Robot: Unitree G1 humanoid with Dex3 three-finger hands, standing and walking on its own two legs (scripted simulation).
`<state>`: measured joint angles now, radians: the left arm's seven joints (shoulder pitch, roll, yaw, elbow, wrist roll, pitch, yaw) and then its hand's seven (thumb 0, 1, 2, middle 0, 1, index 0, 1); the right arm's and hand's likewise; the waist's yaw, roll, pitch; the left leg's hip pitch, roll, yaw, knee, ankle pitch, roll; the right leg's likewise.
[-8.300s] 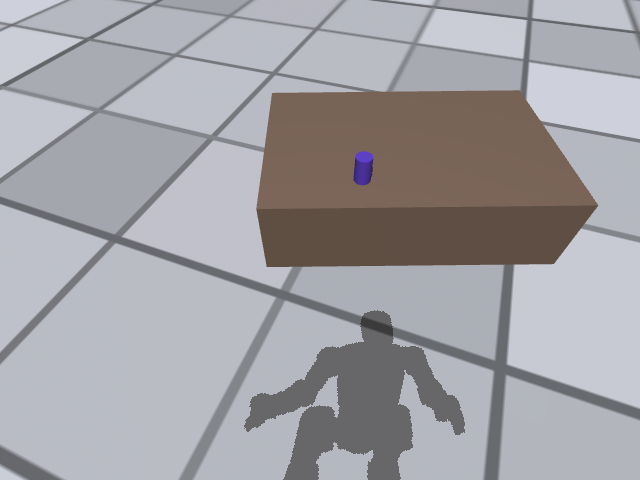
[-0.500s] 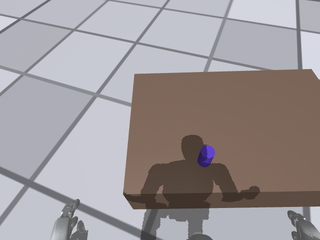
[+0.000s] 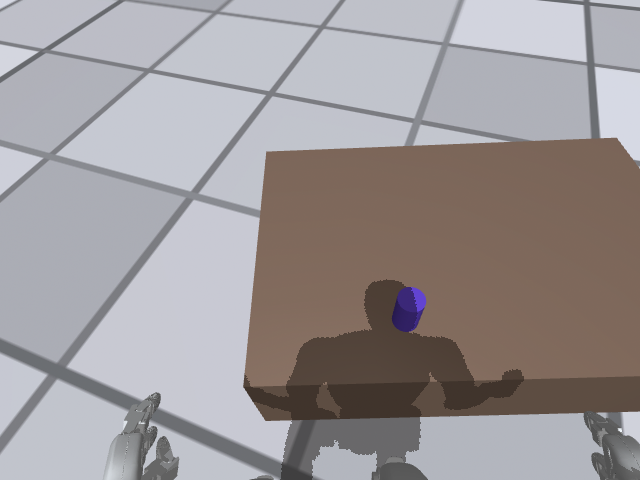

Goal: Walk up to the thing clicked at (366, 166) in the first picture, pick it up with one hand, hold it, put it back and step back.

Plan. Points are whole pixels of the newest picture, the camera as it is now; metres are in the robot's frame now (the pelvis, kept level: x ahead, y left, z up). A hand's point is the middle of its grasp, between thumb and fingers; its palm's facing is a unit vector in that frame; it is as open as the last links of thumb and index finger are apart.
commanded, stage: go down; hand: right
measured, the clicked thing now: (408, 310) +0.50 -0.17 -0.33
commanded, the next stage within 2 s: approach in 1.44 s
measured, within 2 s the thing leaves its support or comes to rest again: neither
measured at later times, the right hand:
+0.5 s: hand (580, 339) +0.31 -0.33 -0.04, palm faces +0.14 +0.97 -0.18, open 17.2 cm
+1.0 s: hand (589, 292) +0.37 -0.36 -0.03, palm faces +0.15 +0.98 -0.12, open 17.0 cm
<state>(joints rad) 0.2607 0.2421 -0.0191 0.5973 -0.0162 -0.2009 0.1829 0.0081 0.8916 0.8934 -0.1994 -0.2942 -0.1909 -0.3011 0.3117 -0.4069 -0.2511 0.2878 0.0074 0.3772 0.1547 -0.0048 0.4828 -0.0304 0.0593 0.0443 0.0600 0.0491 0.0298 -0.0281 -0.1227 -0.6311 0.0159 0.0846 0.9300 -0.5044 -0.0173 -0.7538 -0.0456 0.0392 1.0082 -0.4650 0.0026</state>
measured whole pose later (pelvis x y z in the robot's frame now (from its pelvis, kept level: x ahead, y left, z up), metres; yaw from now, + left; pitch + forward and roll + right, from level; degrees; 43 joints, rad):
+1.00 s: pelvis -0.02 +0.00 -0.03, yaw +3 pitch +22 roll +4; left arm 0.30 0.32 -0.05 0.67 0.02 -0.11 0.07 0.00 0.92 0.89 -0.20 -0.30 -0.20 -0.30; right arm -0.57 -0.80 -0.61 1.20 0.05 -0.24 0.50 -0.01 0.42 -0.05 0.07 0.04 0.06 0.04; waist 0.09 0.02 -0.09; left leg -0.94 0.00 0.06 1.07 -0.50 -0.02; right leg -1.05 -0.07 0.03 1.14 -0.47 0.00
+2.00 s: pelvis -0.06 -0.01 -0.19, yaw +8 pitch +35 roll +8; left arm 0.20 0.32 -0.12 0.61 0.07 -0.10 0.00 0.00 0.89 0.91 -0.19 -0.29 -0.18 -0.30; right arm -0.82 -0.83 -0.74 1.26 0.17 -0.59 0.59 -0.01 0.53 -0.05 0.06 0.04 0.06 0.05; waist 0.17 0.01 -0.15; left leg -1.64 -0.02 0.08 1.71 -0.69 -0.03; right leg -1.77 -0.09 0.08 1.79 -0.64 -0.01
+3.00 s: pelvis -0.09 +0.01 -0.32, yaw +10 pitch +36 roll +6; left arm 0.18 0.31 -0.08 0.60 0.09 0.06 -0.04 0.00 0.90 0.90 -0.20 -0.30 -0.19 -0.30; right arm -0.96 -0.63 -0.56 1.01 0.04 -0.40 0.19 -0.01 0.43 -0.05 0.05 0.04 0.04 0.04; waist 0.19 0.00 -0.10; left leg -2.06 -0.04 0.10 2.15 -0.72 0.01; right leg -2.17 -0.10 0.13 2.18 -0.65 0.02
